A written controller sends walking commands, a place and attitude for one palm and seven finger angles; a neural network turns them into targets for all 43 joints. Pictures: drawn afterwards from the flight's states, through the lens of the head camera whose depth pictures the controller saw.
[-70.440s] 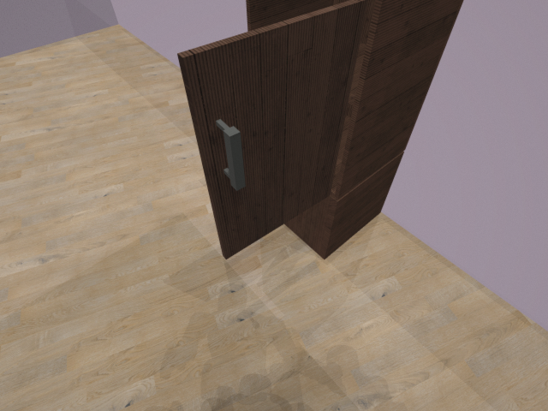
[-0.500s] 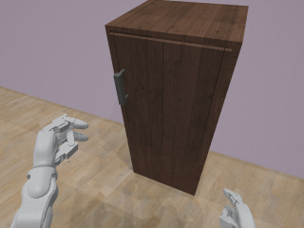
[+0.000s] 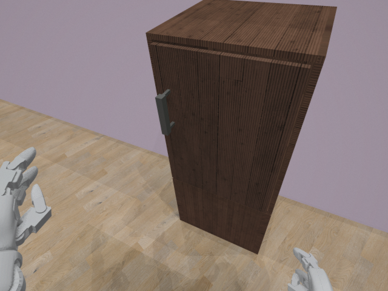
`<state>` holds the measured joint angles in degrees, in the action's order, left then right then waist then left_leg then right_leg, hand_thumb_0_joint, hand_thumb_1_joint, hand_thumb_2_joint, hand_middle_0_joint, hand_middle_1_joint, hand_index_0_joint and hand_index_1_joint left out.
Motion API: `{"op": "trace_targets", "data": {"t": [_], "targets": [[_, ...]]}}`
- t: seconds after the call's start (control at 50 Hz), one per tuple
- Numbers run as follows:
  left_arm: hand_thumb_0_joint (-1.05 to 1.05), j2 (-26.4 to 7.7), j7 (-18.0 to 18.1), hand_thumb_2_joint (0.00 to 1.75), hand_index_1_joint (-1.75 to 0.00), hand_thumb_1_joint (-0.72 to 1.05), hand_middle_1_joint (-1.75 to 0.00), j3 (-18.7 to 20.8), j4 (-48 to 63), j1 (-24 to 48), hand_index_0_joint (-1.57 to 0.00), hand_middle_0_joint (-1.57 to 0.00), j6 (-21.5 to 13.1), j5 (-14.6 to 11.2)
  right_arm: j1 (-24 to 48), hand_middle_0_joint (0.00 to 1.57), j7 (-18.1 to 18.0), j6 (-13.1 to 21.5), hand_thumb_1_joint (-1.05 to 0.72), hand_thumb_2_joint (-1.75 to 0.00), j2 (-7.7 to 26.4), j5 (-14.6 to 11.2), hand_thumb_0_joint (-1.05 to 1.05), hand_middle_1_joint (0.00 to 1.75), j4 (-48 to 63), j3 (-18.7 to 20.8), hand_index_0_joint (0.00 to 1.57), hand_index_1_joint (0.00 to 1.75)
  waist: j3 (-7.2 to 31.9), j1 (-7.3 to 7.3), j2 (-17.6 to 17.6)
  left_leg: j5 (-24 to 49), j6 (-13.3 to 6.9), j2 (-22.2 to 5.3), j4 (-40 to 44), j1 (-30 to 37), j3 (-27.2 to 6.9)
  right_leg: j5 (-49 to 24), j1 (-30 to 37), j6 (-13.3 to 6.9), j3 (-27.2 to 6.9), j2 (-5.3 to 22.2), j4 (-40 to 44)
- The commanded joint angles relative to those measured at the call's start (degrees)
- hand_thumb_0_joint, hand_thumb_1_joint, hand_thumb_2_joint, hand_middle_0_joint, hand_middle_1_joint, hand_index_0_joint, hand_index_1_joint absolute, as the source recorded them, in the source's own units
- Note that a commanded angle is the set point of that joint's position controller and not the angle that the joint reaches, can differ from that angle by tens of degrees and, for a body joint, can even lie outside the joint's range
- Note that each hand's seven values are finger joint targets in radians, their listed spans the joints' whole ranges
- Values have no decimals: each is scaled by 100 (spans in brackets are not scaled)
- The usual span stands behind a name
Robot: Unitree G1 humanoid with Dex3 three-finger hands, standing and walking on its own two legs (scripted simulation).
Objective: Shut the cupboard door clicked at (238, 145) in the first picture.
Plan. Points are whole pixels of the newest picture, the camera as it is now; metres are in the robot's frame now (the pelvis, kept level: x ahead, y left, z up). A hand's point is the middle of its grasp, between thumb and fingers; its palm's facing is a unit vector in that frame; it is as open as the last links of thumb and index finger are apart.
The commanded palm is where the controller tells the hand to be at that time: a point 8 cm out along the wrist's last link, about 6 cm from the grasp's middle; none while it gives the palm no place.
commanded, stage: draw the hand back to the body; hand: left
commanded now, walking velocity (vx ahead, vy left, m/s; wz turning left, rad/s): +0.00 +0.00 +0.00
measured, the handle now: (167, 112) +0.61 +0.18 +0.04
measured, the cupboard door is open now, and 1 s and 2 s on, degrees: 0 0 0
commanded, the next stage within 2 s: step back with the hand held close in 0.18 s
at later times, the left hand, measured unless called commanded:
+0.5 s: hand (61, 202) +0.20 +0.26 +0.15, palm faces +0.40 -0.80 -0.45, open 7.4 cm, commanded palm +0.15 +0.30 +0.17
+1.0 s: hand out of the picture +0.10 +0.30 +0.15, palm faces +0.47 -0.76 -0.46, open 7.4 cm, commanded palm +0.03 +0.33 +0.17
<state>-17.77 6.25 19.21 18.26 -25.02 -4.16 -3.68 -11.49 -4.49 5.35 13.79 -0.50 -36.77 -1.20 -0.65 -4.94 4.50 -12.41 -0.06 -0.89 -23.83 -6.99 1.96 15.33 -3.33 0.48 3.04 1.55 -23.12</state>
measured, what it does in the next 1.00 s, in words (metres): shifts its weight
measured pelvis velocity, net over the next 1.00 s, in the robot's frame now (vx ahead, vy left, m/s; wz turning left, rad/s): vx -0.09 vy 0.02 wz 0.07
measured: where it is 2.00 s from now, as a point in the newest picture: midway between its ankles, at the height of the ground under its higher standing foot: outside the picture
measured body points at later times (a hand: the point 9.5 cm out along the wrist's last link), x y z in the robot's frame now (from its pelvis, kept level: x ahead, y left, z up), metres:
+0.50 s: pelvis +0.00 +0.00 +0.00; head +0.00 -0.02 +0.45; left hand +0.18 +0.30 +0.17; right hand +0.18 -0.24 -0.10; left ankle +0.01 +0.12 -0.74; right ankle -0.03 -0.12 -0.74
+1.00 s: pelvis -0.09 +0.02 -0.02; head -0.09 +0.03 +0.43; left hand +0.07 +0.34 +0.17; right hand +0.08 -0.21 -0.09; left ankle +0.01 +0.12 -0.74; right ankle -0.03 -0.11 -0.74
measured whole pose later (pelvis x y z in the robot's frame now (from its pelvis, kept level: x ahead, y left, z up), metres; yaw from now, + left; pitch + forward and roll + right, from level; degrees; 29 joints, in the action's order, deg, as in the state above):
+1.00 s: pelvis -0.09 +0.02 -0.02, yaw +4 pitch -1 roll -2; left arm -23.9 8.1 24.1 25.6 -29.0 -11.3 -1.5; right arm -14.2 -5.3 1.8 12.3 -0.5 -31.5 -0.6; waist -0.6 1.1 0.4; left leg -10.4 -2.8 -0.9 -34.9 -24.7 1.3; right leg 13.5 -18.9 1.4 -0.5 -1.0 -33.5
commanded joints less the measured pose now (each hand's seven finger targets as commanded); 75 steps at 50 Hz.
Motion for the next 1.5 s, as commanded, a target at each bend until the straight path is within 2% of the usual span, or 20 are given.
{"op": "trace_targets", "data": {"t": [0.0,0.24,0.28,0.3,0.36,0.48,0.58,0.72,0.82,0.92,1.0,1.06,1.1,1.18,1.22,1.24,1.3,1.42,1.44,1.48], "targets": [[0,-1265,116,90,-30,90,-30,627,1502,706,-20,-20,-432,32,811,20,-90,391,-90,-90,496,10,0,30,953,210,20,30,635,121,-126,808,-170,49,329,357,-38,-925,-269,-77,-55,-108,359],[0,-1174,-2,90,-30,90,-30,731,1071,258,-20,-20,-361,-71,805,20,-60,333,-90,-90,449,-22,0,30,953,210,20,30,-32,126,-260,1011,-144,-18,289,190,68,-1206,-512,-33,-81,-134,523],[0,-1201,1,90,-30,90,-30,729,1152,317,-20,-20,-371,-78,802,20,-57,294,-90,-90,451,-26,0,30,986,221,20,30,160,120,-307,987,-167,-6,282,238,87,-1186,-428,-22,-104,-107,470],[0,-1735,40,90,-30,90,-30,1162,1501,829,-20,-20,-590,-19,759,20,-27,176,-90,-90,604,-58,0,30,1119,287,20,30,90,334,-317,749,-234,-158,-185,-149,24,-1586,-890,-69,-529,283,666],[0,-1457,41,90,-30,90,-30,829,1282,283,-20,-20,-662,17,778,20,-42,14,-90,-90,508,-19,0,30,1052,295,20,30,428,400,-667,670,-180,-73,-584,-286,-1,-2216,-877,-173,-646,680,523],[0,-1698,172,90,-30,90,-30,1136,1883,-295,-20,-20,-699,-38,705,20,-121,-242,-90,-90,589,-38,0,30,1287,372,20,30,1240,423,-150,2414,-150,-295,-426,-87,-104,-3043,-515,-75,-303,407,-315],[0,-1764,229,90,-30,90,-30,1262,1885,-497,-20,-20,-642,-83,653,20,-166,-433,-90,-90,604,-57,0,30,1434,391,20,30,1234,433,-259,2717,-120,-435,-308,-329,-217,-2893,-496,-27,-280,244,-548],[0,-1629,278,90,-30,90,-30,1145,1793,-644,-20,-20,-684,-72,592,20,-152,-437,-90,-90,670,-65,0,30,1468,391,20,30,917,448,-45,1090,-194,-561,145,-1220,-413,-1516,-534,18,-334,103,-518],[0,-1601,333,90,-30,90,-30,1195,1810,-364,-20,-20,-884,72,582,20,-161,-298,-90,-90,735,-49,0,30,1482,372,20,30,295,485,268,-2076,-452,-731,860,-2994,-780,-135,-30,63,-384,-92,-749],[0,-1627,346,90,-30,90,-30,1300,2112,-70,-20,-20,-1143,250,496,20,-157,-50,-90,-90,774,-16,0,30,1439,417,20,30,448,468,823,-3039,-631,-976,1086,-3877,-1049,-222,655,101,-298,-410,-1534],[0,-1709,337,90,-30,90,-30,1429,2238,-412,-20,-20,-1285,214,371,20,-104,110,-90,-90,685,2,0,30,1387,446,20,30,560,492,372,-2741,-494,-634,229,-3389,-683,9,-35,-83,-892,-201,-990],[0,-1676,378,90,-30,90,-30,1240,2320,-242,-20,-20,-1302,118,189,20,-21,144,-90,-90,483,53,0,30,1170,433,20,30,417,561,-1004,-1551,-3,-16,-1643,-1679,-147,1610,-2335,-639,-2237,913,716],[0,-1691,478,90,-30,90,-30,1110,2151,77,-20,-20,-1238,135,196,20,7,130,-90,-90,441,103,0,30,968,410,20,30,385,618,-1454,-1031,60,18,-2329,-988,-105,1486,-3059,-777,-2226,1288,1015],[0,-1656,505,90,-30,90,-30,1007,1899,519,-20,-20,-1269,145,294,20,-133,193,-90,-90,592,50,0,30,931,370,20,30,-58,646,-303,-1419,-223,-432,-101,-1292,-718,1241,-2916,-114,-1019,152,-69],[0,-1601,498,90,-30,90,-30,1166,1802,512,-20,-20,-1363,210,436,20,-186,284,-90,-90,735,0,0,30,1009,416,20,30,167,555,1103,-3249,-705,-1607,1443,-3299,-1903,455,-969,149,-401,-617,-2300],[0,-1774,476,90,-30,90,-30,1365,1722,483,-20,-20,-1402,247,482,20,-196,303,-90,-90,708,62,0,30,993,442,20,30,340,514,1311,-3614,-891,-1970,1857,-3939,-2270,532,-391,163,-432,-760,-3359],[0,-1736,375,90,-30,90,-30,1433,2064,229,-20,-20,-1467,144,525,20,-14,389,-90,-90,660,70,0,30,979,604,20,30,838,466,568,-2352,-841,-1934,1255,-2907,-1561,1095,-909,88,-508,-700,-3844],[0,-1663,276,90,-30,90,-30,1297,2598,-380,-20,-20,-1441,-145,583,20,163,508,-90,-90,493,66,0,30,901,445,20,30,914,433,1062,-1750,2,-1453,1030,-1452,-392,1406,-1075,-124,76,-541,-645],[0,-1757,280,90,-30,90,-30,1329,2682,-284,-20,-20,-1479,-90,491,20,166,486,-90,-90,476,106,0,30,825,447,20,30,883,489,793,-1410,113,-1274,636,-1097,-218,1186,-1351,-191,-285,-303,18],[0,-1964,341,90,-30,90,-30,1336,2673,275,-20,-20,-1585,-31,459,20,132,450,-90,-90,275,121,0,30,697,382,20,30,900,548,-768,-471,405,-631,-1206,-312,279,287,-2508,-716,-2096,914,893]]}}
